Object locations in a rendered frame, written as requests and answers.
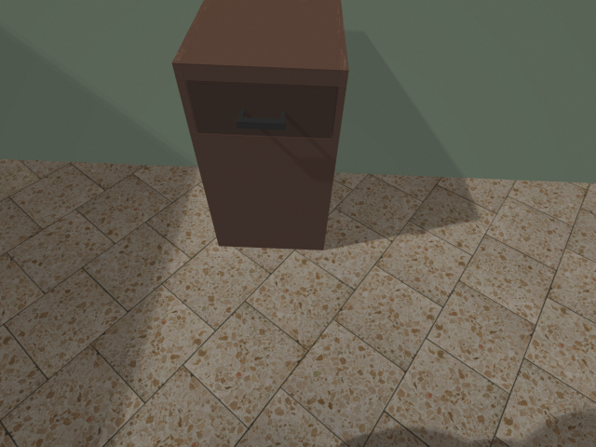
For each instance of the cabinet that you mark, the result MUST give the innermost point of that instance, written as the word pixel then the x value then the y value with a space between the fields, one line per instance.
pixel 266 191

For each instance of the drawer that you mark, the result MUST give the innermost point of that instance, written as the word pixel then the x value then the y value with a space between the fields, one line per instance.
pixel 308 109

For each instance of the handle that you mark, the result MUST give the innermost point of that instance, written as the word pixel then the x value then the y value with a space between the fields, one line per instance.
pixel 261 123

